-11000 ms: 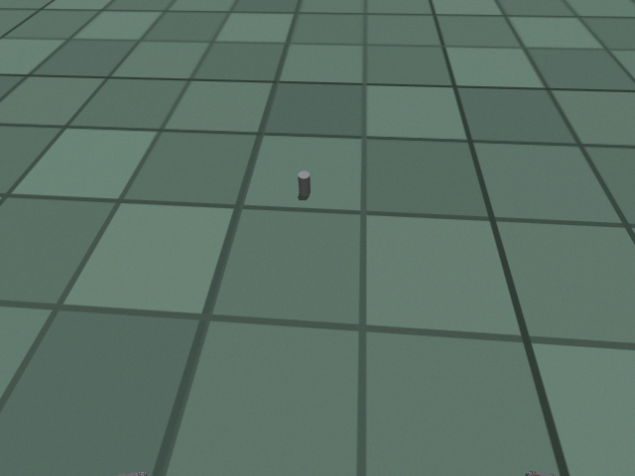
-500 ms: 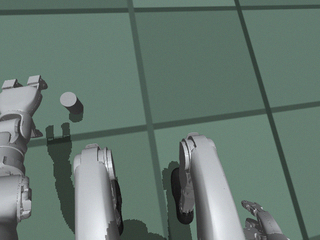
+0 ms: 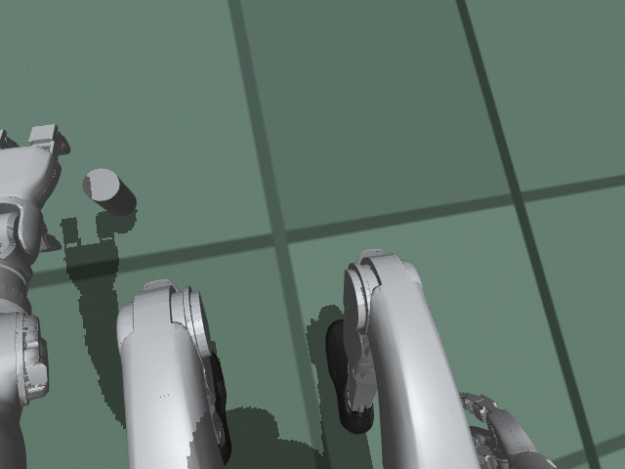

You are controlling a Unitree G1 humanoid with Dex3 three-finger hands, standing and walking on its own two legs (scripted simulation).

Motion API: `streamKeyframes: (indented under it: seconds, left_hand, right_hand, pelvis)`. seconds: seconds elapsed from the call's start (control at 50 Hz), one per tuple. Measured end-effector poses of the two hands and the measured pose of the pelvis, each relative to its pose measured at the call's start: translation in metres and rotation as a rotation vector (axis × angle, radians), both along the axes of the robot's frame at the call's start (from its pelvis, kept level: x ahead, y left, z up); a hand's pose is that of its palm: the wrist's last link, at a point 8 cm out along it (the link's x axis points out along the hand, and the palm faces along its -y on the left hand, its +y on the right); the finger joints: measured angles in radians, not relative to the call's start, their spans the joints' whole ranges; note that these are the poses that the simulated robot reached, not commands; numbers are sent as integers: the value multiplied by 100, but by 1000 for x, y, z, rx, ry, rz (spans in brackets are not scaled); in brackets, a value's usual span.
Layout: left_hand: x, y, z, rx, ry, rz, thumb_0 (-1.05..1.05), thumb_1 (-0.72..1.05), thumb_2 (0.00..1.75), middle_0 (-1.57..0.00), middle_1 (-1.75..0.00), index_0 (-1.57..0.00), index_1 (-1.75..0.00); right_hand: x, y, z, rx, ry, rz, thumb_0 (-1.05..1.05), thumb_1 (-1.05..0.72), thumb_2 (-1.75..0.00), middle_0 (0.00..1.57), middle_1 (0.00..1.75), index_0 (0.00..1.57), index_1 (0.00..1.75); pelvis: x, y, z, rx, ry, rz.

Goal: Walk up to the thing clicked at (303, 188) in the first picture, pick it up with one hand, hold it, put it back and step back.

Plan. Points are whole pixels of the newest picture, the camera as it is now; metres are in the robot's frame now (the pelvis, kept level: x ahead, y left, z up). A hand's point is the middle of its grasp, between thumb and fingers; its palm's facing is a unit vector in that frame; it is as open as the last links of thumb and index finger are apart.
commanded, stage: rise first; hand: left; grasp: from above
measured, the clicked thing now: (112, 194) +0.49 +0.27 -0.30
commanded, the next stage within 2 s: approach in 1.88 s
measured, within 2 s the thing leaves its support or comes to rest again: neither
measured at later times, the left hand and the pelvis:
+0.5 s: hand (48, 198) +0.45 +0.31 -0.17, palm faces -0.45 -0.07 -0.89, open 13.8 cm; pelvis +0.00 +0.00 -0.01, yaw -1 degrees
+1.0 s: hand (50, 198) +0.45 +0.32 -0.19, palm faces -0.44 -0.06 -0.90, open 13.7 cm; pelvis +0.00 +0.00 -0.02, yaw -1 degrees
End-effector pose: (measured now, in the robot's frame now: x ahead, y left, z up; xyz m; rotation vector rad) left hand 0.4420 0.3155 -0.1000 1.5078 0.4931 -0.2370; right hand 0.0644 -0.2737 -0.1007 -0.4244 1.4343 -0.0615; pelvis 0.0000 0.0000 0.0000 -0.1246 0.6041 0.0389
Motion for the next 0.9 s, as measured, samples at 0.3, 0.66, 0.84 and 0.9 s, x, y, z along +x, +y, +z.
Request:
streamKeyframes:
  seconds: [0.3, 0.66, 0.84, 0.9]
  left_hand:
    - [10, -3, -10, 4, 1, 3, 0, -49, 98, -8, -107, -11, -105]
    - [15, -2, -21, -3, -3, -3, 0, -50, 99, -12, -103, -12, -103]
    - [16, -1, -26, -4, -7, -3, 0, -50, 99, -14, -100, -13, -101]
    - [16, 0, -28, -2, -6, -2, 0, -49, 99, -15, -99, -14, -100]
  right_hand:
    - [-10, -3, -2, -6, 24, -13, 0, -92, -91, 20, 30, 20, 30]
    - [-12, -3, -7, -7, 28, 1, 0, -92, -90, 20, 30, 20, 30]
    - [-13, -1, -10, -11, 24, 6, 0, -92, -90, 20, 30, 20, 30]
    - [-14, -1, -11, -9, 24, 8, 0, -92, -90, 20, 30, 20, 30]
  pelvis:
    - [2, 0, -7, -2, 4, -3]
    - [1, 0, -15, -9, -8, -8]
    - [1, 1, -21, -14, -13, -8]
    - [1, 1, -22, -16, -14, -7]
